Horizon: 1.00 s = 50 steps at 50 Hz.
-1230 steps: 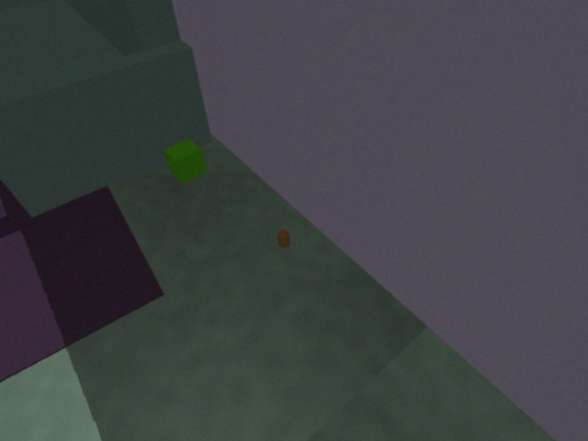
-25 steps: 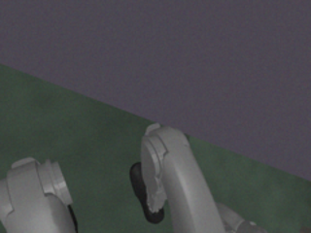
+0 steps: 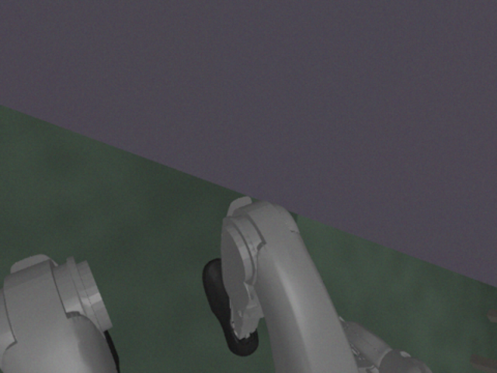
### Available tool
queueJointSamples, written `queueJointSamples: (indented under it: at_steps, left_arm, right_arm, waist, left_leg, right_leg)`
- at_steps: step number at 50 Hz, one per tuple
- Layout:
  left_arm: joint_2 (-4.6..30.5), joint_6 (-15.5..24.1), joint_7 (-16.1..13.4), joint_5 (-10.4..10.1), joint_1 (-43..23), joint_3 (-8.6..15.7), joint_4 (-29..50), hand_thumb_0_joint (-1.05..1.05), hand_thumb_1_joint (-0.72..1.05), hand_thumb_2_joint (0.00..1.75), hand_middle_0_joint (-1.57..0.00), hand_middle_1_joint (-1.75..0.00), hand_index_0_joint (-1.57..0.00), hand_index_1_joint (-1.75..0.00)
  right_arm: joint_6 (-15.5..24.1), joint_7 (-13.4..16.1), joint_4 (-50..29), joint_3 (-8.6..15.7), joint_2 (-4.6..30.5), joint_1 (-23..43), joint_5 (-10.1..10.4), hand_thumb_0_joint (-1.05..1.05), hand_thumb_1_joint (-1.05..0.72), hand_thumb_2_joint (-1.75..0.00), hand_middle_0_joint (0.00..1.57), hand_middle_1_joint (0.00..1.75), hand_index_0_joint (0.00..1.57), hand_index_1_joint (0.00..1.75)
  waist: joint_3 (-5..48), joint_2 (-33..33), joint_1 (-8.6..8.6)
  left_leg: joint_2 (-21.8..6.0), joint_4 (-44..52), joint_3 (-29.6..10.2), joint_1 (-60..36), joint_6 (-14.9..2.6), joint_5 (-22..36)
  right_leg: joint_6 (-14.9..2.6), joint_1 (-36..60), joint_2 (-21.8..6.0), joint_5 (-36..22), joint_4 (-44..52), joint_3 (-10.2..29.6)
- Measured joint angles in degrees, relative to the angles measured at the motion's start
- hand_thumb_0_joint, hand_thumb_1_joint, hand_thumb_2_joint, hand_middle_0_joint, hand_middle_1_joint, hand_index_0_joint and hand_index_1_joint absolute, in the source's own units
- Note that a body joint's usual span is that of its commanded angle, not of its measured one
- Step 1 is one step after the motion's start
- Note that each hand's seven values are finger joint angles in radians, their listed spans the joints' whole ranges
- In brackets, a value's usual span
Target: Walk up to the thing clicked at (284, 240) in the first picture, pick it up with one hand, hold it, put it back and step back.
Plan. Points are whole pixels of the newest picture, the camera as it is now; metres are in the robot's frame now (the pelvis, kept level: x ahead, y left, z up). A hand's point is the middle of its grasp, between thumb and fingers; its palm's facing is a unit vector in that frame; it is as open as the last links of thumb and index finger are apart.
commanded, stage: open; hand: left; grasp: from above
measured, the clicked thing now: out of the picture +0.41 +0.34 -0.26
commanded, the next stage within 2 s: withdraw in 0.22 s
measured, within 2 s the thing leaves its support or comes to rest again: neither
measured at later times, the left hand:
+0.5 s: hand out of the picture +0.42 +0.33 -0.23, palm faces -0.36 -0.16 -0.92, open 13.8 cm
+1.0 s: hand out of the picture +0.39 +0.33 -0.07, palm faces -0.49 -0.13 -0.86, open 14.0 cm
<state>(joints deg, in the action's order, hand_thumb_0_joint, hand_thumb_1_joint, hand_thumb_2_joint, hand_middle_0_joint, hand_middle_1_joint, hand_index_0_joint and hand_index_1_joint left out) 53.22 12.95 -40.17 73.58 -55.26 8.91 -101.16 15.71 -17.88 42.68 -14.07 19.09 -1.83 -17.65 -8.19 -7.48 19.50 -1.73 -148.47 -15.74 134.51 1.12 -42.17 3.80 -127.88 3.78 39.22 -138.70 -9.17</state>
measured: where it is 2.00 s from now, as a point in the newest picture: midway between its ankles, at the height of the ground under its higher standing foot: (177, 355)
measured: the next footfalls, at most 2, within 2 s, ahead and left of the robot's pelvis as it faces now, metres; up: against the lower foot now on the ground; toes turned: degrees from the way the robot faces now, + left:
none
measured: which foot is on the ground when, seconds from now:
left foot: down 0.00-1.00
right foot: down 0.00-1.00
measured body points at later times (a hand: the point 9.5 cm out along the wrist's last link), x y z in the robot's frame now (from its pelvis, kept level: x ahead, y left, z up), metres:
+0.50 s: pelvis +0.00 +0.00 +0.00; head +0.25 +0.13 +0.35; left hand +0.43 +0.33 -0.18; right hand +0.08 -0.25 -0.07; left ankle +0.06 +0.13 -0.26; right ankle +0.11 -0.12 -0.26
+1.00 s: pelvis -0.02 -0.01 +0.06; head +0.19 +0.07 +0.46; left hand +0.41 +0.34 -0.02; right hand +0.11 -0.27 -0.05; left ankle +0.06 +0.13 -0.26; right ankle +0.11 -0.12 -0.26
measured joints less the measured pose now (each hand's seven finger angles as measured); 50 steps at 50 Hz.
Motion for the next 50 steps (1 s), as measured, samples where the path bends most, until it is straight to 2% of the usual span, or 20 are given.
queueJointSamples:
  at_steps: [6, 15, 21, 27, 30, 32, 35, 39, 42, 46, 50]
  left_arm:
    - [0.2, 0.3, 0.9, -0.2, 0.8, 0.6, 0.3, 0.00, -0.37, 0.85, -0.19, -0.93, -0.20, -0.92]
    - [1.3, 1.8, 2.2, -0.6, 0.4, -0.8, 0.0, 0.00, -0.43, 0.91, -0.11, -1.02, -0.13, -1.00]
    - [0.5, 2.5, 1.8, 0.4, 0.9, -1.1, 2.3, 0.00, -0.45, 0.93, -0.09, -1.03, -0.11, -1.01]
    - [-2.9, 1.0, 1.2, 1.0, 4.1, 0.8, 11.3, 0.00, -0.47, 0.95, -0.09, -1.02, -0.11, -1.00]
    - [-5.8, -1.3, 2.3, -0.5, 6.2, 1.6, 17.3, 0.00, -0.48, 0.96, -0.09, -1.01, -0.10, -1.00]
    - [-7.8, -3.5, 3.8, -2.0, 7.1, 0.3, 20.2, 0.00, -0.48, 0.96, -0.09, -1.00, -0.10, -0.99]
    - [-10.1, -6.7, 7.9, -4.3, 6.6, -2.8, 22.0, 0.00, -0.49, 0.97, -0.09, -1.00, -0.09, -0.99]
    - [-11.8, -9.6, 16.0, -8.7, 4.7, -7.2, 22.2, 0.00, -0.50, 0.98, -0.08, -1.00, -0.09, -1.00]
    - [-13.3, -9.4, 22.2, -11.2, 3.9, -9.7, 24.2, 0.00, -0.51, 0.99, -0.08, -1.01, -0.09, -1.01]
    - [-14.7, -6.7, 27.7, -11.1, 3.5, -11.0, 26.2, 0.00, -0.52, 1.01, -0.08, -1.02, -0.08, -1.02]
    - [-14.3, -2.9, 28.8, -8.7, 3.6, -9.9, 26.5, 0.00, -0.52, 1.01, -0.09, -1.02, -0.08, -1.03]
  right_arm:
    - [-0.5, 0.1, 0.0, -0.3, -0.1, -0.5, 0.0, 0.00, -0.90, -0.89, 0.20, 0.30, 0.20, 0.30]
    - [-0.7, 0.5, -0.2, -0.8, -0.3, -0.6, -0.1, 0.00, -0.90, -0.89, 0.20, 0.30, 0.20, 0.30]
    - [-0.7, 0.5, -0.3, -0.9, -0.5, -1.2, -0.1, 0.00, -0.90, -0.89, 0.20, 0.30, 0.20, 0.30]
    - [-1.0, -0.4, 0.1, 1.2, -0.6, -2.5, 1.0, 0.00, -0.91, -0.89, 0.20, 0.30, 0.20, 0.30]
    - [-2.1, -1.0, 0.3, 3.8, -0.9, -3.7, 2.7, 0.00, -0.91, -0.89, 0.20, 0.30, 0.20, 0.30]
    - [-3.4, -1.2, 0.7, 5.6, -1.1, -4.2, 4.2, 0.00, -0.91, -0.89, 0.20, 0.30, 0.20, 0.30]
    - [-5.7, -0.9, 1.1, 8.1, -1.4, -4.2, 6.7, 0.00, -0.91, -0.89, 0.20, 0.30, 0.20, 0.30]
    - [-8.2, 0.4, -0.1, 10.5, -1.6, -3.6, 9.0, 0.00, -0.91, -0.90, 0.20, 0.30, 0.20, 0.30]
    - [-9.7, 2.1, -1.1, 11.5, -1.6, -3.6, 10.4, 0.00, -0.91, -0.90, 0.20, 0.30, 0.20, 0.30]
    - [-11.7, 4.9, -2.1, 11.4, -1.4, -4.7, 11.6, 0.00, -0.91, -0.90, 0.20, 0.30, 0.20, 0.30]
    - [-13.3, 7.6, -2.8, 10.6, -1.1, -6.1, 11.9, 0.00, -0.91, -0.90, 0.20, 0.30, 0.20, 0.30]
  waist:
    - [0.3, 0.2, -0.29]
    - [-0.5, 0.1, -0.45]
    - [-0.3, -0.3, -0.69]
    - [3.0, 1.3, -1.76]
    - [6.5, 3.4, -3.04]
    - [9.2, 5.1, -4.15]
    - [12.5, 7.5, -6.07]
    - [13.3, 9.4, -8.11]
    - [12.7, 10.0, -9.30]
    - [12.2, 9.7, -9.97]
    - [12.1, 8.5, -9.35]
  left_leg:
    - [0.1, 0.1, -0.1, 0.1, 0.20, 0.1]
    - [0.2, -0.1, 0.1, 0.2, -0.05, 0.5]
    - [0.1, -0.2, 0.0, 0.0, 0.00, 0.1]
    - [0.2, 0.1, 0.0, 0.3, 0.38, -0.3]
    - [0.3, 1.0, 0.6, 0.9, 0.48, -0.4]
    - [0.3, 2.0, 1.5, 1.1, 0.37, -0.2]
    - [0.0, 4.2, 3.4, 0.8, -0.11, 0.3]
    - [-0.5, 8.0, 5.8, -1.7, -0.85, 1.6]
    - [-0.5, 11.0, 7.1, -4.0, -1.05, 2.8]
    - [-0.2, 14.3, 7.9, -6.3, -0.88, 4.1]
    - [0.1, 15.7, 7.7, -6.8, -0.47, 5.1]
  right_leg:
    - [-0.13, -0.2, -0.1, 0.0, 0.0, -0.1]
    - [0.05, -0.2, -0.1, -0.3, -0.2, 0.1]
    - [0.00, 0.0, 0.0, -0.1, -0.2, 0.0]
    - [-0.63, -0.4, -0.3, 0.5, -0.1, -0.1]
    - [-1.03, -1.1, -0.6, 0.8, 0.2, 0.3]
    - [-1.12, -1.5, -0.9, 1.1, 0.7, 1.0]
    - [-0.86, -1.5, -1.2, 1.1, 1.9, 2.3]
    - [-0.64, 0.1, -1.4, 0.2, 4.4, 4.1]
    - [-0.79, 2.1, -1.7, -0.5, 6.5, 5.1]
    - [-1.35, 4.1, -2.3, -1.4, 9.1, 5.5]
    - [-1.86, 4.6, -2.6, -2.0, 10.2, 5.2]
